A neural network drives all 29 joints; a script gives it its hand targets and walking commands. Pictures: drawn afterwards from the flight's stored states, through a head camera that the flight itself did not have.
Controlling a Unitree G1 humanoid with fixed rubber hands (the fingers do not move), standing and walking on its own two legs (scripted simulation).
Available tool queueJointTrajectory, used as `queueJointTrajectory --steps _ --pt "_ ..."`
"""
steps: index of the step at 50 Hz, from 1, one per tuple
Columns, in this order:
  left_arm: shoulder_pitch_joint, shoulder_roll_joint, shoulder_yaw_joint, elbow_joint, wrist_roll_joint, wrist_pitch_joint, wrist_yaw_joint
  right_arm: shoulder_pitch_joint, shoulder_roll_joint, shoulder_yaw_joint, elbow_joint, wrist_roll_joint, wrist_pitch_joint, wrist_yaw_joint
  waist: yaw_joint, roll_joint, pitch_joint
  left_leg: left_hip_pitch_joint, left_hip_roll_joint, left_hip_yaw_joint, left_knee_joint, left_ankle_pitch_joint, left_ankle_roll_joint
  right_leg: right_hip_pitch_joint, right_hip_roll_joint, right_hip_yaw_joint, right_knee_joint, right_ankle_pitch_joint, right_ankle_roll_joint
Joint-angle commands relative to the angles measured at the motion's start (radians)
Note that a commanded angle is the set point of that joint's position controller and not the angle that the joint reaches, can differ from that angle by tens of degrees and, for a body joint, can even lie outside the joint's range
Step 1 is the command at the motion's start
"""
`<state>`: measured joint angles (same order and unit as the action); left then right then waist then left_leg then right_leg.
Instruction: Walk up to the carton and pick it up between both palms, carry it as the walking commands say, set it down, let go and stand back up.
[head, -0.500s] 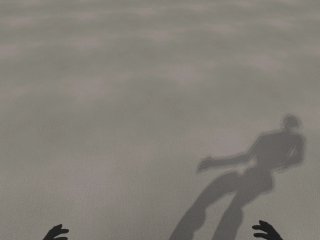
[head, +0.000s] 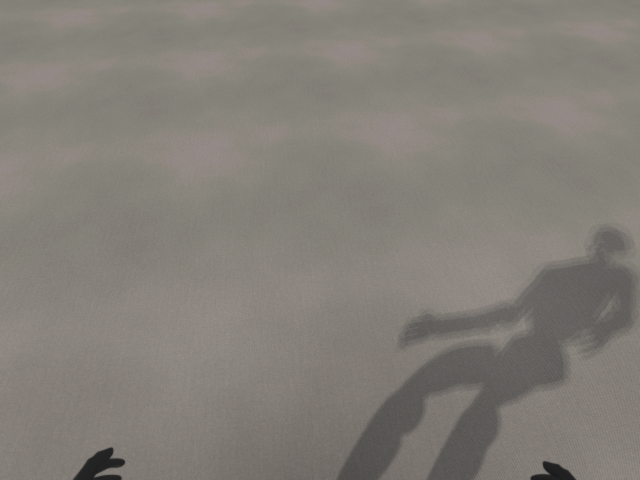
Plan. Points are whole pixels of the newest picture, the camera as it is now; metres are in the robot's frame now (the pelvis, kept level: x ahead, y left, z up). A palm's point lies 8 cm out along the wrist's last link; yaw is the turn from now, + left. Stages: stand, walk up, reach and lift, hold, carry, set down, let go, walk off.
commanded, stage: walk up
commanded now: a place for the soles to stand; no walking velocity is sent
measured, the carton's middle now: out of the picture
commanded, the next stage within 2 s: none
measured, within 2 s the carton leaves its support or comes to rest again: neither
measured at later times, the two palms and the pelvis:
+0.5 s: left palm out of the picture -0.02 +0.38 -0.08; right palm out of the picture +0.12 -0.21 -0.09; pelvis -0.07 +0.06 +0.00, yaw +9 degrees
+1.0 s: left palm out of the picture -0.22 +0.47 -0.09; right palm out of the picture +0.10 -0.09 -0.07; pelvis -0.16 +0.13 +0.00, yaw +27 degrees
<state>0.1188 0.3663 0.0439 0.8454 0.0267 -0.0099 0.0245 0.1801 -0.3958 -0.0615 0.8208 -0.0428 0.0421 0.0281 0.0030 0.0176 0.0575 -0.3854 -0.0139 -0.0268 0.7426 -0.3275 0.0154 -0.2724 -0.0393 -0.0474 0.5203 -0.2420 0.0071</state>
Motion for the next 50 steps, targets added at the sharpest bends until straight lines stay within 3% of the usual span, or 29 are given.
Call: queueJointTrajectory --steps 1,3,5,6,7,8,9,10,12,13,19,22,23,24,25,26,27,28,29,32,37,41,44,45,46,47,48,49,50 --pt "-0.016 0.264 0.069 -0.112 0.018 -0.001 0.026 0.007 -0.133 -0.049 -0.149 -0.005 0.009 0.013 0.004 -0.176 -0.103 -0.098 0.067 -0.086 0.259 -0.162 -0.005 0.03 -0.369 0.254 -0.183 0.337 -0.315" --pt "-0.07 0.271 0.064 -0.135 0.024 -0.003 0.033 0.035 -0.139 -0.046 -0.149 -0.015 0.012 0.032 -0.025 -0.149 -0.102 -0.027 0.087 -0.057 0.103 -0.102 0.0 0.025 -0.316 0.164 -0.169 0.21 -0.249" --pt "-0.091 0.28 0.059 -0.139 0.013 0.001 0.022 0.079 -0.15 -0.05 -0.13 -0.01 0.012 0.043 -0.047 -0.198 -0.121 0.138 0.052 0.03 -0.092 0.006 0.012 -0.049 -0.236 0.062 -0.119 0.074 -0.187" --pt "-0.072 0.263 0.048 -0.125 0.004 0.005 0.015 0.096 -0.163 -0.054 -0.114 -0.011 0.009 0.041 -0.048 -0.17 -0.111 0.224 0.008 0.086 -0.215 0.046 0.022 -0.089 -0.187 0.01 -0.042 0.013 -0.151" --pt "-0.017 0.222 0.04 -0.122 0.0 0.011 0.01 0.123 -0.193 -0.063 -0.107 -0.02 0.005 0.038 -0.063 -0.015 -0.109 0.287 0.038 0.004 -0.319 0.095 0.058 -0.185 -0.106 -0.048 0.131 -0.106 -0.097" --pt "0.017 0.158 0.028 -0.148 -0.01 0.017 0.008 0.092 -0.293 -0.078 -0.15 -0.028 -0.002 0.028 -0.059 0.332 -0.082 0.287 0.314 -0.405 -0.478 0.304 0.172 -0.382 0.074 -0.128 0.462 -0.424 -0.026" --pt "0.013 0.174 0.029 -0.17 -0.014 0.016 0.031 0.063 -0.283 -0.078 -0.186 -0.03 -0.007 0.018 -0.065 0.337 -0.145 0.145 0.342 -0.455 -0.542 0.247 0.3 -0.303 0.069 0.041 0.607 -0.458 -0.019" --pt "0.0 0.205 0.032 -0.169 -0.022 0.011 0.028 0.015 -0.265 -0.071 -0.203 -0.035 -0.012 0.006 -0.05 0.261 -0.126 0.083 0.309 -0.43 -0.518 0.232 0.306 -0.254 0.054 0.076 0.68 -0.382 -0.02" --pt "0.078 0.217 0.041 -0.113 -0.02 0.009 0.008 -0.08 -0.201 -0.049 -0.222 -0.025 -0.009 0.0 0.015 0.125 -0.087 0.092 0.202 -0.247 -0.44 0.288 0.248 -0.233 0.023 0.058 0.654 -0.217 -0.013" --pt "0.086 0.212 0.033 -0.105 -0.014 0.009 0.001 -0.104 -0.187 -0.042 -0.235 -0.021 -0.004 -0.001 0.011 0.099 -0.087 0.098 0.17 -0.208 -0.424 0.331 0.244 -0.223 0.031 0.037 0.592 -0.184 -0.011" --pt "0.113 0.194 0.023 -0.128 -0.02 0.011 -0.002 0.004 -0.172 -0.041 -0.237 -0.023 0.002 0.007 -0.033 0.146 -0.13 0.173 0.204 -0.321 -0.455 0.218 0.189 -0.108 0.062 0.021 0.226 -0.195 -0.02" --pt "0.223 0.184 0.015 -0.1 -0.024 -0.008 0.011 -0.012 -0.178 -0.047 -0.229 -0.005 0.008 0.014 0.03 0.121 -0.135 0.041 0.162 -0.289 -0.422 0.202 0.109 0.127 0.1 -0.014 -0.066 -0.045 -0.055" --pt "0.238 0.21 0.019 -0.108 -0.016 -0.014 0.018 0.003 -0.144 -0.037 -0.224 0.003 0.007 0.015 0.04 0.096 -0.13 -0.02 0.095 -0.246 -0.374 0.095 0.05 0.175 0.057 0.05 -0.181 -0.058 -0.085" --pt "0.24 0.27 0.033 -0.131 -0.005 -0.018 0.022 0.032 -0.101 -0.031 -0.23 0.01 0.002 0.019 0.049 -0.175 -0.154 -0.148 -0.03 -0.182 -0.078 -0.121 -0.004 0.219 -0.19 0.357 -0.336 -0.184 -0.175" --pt "0.114 0.355 0.058 -0.18 0.016 -0.021 0.033 -0.002 -0.096 -0.043 -0.261 -0.016 -0.013 0.009 0.027 -0.262 -0.041 -0.324 -0.107 -0.106 0.216 -0.209 -0.042 0.076 -0.427 0.561 -0.377 -0.158 -0.28" --pt "0.084 0.323 0.055 -0.201 0.033 -0.028 0.039 -0.053 -0.192 -0.072 -0.257 -0.022 -0.005 0.001 0.037 -0.11 -0.016 -0.246 -0.05 -0.207 0.409 -0.154 -0.043 -0.054 -0.417 0.52 -0.377 -0.101 -0.334" --pt "0.065 0.253 0.032 -0.2 0.025 -0.04 0.036 -0.012 -0.208 -0.077 -0.233 -0.027 -0.003 0.01 0.006 -0.021 -0.011 -0.235 -0.04 -0.205 0.452 -0.079 -0.043 -0.038 -0.339 0.371 -0.345 -0.022 -0.301" --pt "0.039 0.236 0.023 -0.203 0.018 -0.045 0.032 0.043 -0.203 -0.077 -0.204 -0.025 0.002 0.019 -0.025 -0.003 -0.001 -0.222 -0.046 -0.185 0.514 -0.025 -0.051 -0.051 -0.283 0.26 -0.308 0.056 -0.273" --pt "0.016 0.235 0.027 -0.213 0.022 -0.043 0.033 0.073 -0.199 -0.075 -0.189 -0.03 0.008 0.029 -0.043 -0.029 -0.027 -0.234 -0.042 -0.167 0.538 0.008 -0.064 -0.003 -0.253 0.209 -0.276 0.079 -0.256" --pt "0.067 0.244 0.038 -0.224 0.023 -0.033 0.035 0.05 -0.186 -0.058 -0.207 -0.02 0.029 0.058 0.007 -0.114 -0.057 -0.268 -0.019 -0.113 0.487 0.045 -0.091 0.069 -0.213 0.109 -0.221 0.111 -0.246" --pt "0.185 0.329 0.078 -0.208 0.03 -0.029 0.047 -0.036 -0.18 -0.042 -0.246 -0.019 0.042 0.077 0.076 -0.155 -0.072 -0.285 0.067 -0.052 0.258 -0.016 -0.079 0.187 -0.301 0.133 -0.243 -0.081 -0.255" --pt "0.156 0.342 0.082 -0.21 0.024 -0.026 0.035 -0.032 -0.165 -0.034 -0.258 -0.017 0.029 0.092 0.061 -0.211 -0.075 -0.122 0.104 0.007 0.059 -0.076 -0.045 0.099 -0.311 0.041 -0.245 -0.093 -0.221" --pt "0.114 0.323 0.077 -0.204 0.009 -0.022 0.025 0.048 -0.159 -0.04 -0.233 -0.014 0.016 0.09 -0.01 -0.183 -0.093 0.088 0.073 0.073 -0.176 -0.018 0.002 0.0 -0.303 -0.032 -0.161 -0.063 -0.155" --pt "0.148 0.292 0.067 -0.188 0.004 -0.018 0.022 0.079 -0.183 -0.053 -0.212 -0.022 0.013 0.085 -0.025 -0.122 -0.111 0.166 0.029 0.107 -0.22 -0.007 0.022 -0.044 -0.254 -0.073 -0.081 -0.063 -0.124" --pt "0.179 0.261 0.059 -0.176 0.006 -0.009 0.015 0.125 -0.209 -0.063 -0.189 -0.026 0.005 0.072 -0.048 -0.017 -0.118 0.234 0.031 0.03 -0.32 -0.016 0.047 -0.086 -0.191 -0.121 0.098 -0.042 -0.095" --pt "0.19 0.213 0.041 -0.197 -0.013 -0.002 0.002 0.128 -0.314 -0.087 -0.203 -0.036 0.004 0.053 -0.063 0.312 -0.066 0.249 0.294 -0.359 -0.484 0.203 0.131 -0.296 -0.041 -0.191 0.358 -0.327 -0.033" --pt "0.117 0.215 0.03 -0.231 -0.024 -0.01 0.021 0.046 -0.343 -0.081 -0.246 -0.034 -0.001 0.048 -0.08 0.376 -0.067 0.18 0.318 -0.49 -0.54 0.206 0.231 -0.374 0.023 -0.043 0.467 -0.42 0.007" --pt "0.122 0.242 0.044 -0.211 -0.03 -0.018 0.021 0.015 -0.31 -0.078 -0.246 -0.031 -0.003 0.038 -0.063 0.305 -0.092 0.138 0.284 -0.383 -0.484 0.273 0.266 -0.286 -0.004 0.012 0.543 -0.33 -0.001" --pt "0.166 0.253 0.048 -0.188 -0.031 -0.022 0.013 -0.034 -0.29 -0.073 -0.257 -0.032 -0.003 0.036 -0.032 0.245 -0.1 0.132 0.23 -0.273 -0.41 0.334 0.238 -0.244 -0.007 0.018 0.558 -0.237 -0.008"
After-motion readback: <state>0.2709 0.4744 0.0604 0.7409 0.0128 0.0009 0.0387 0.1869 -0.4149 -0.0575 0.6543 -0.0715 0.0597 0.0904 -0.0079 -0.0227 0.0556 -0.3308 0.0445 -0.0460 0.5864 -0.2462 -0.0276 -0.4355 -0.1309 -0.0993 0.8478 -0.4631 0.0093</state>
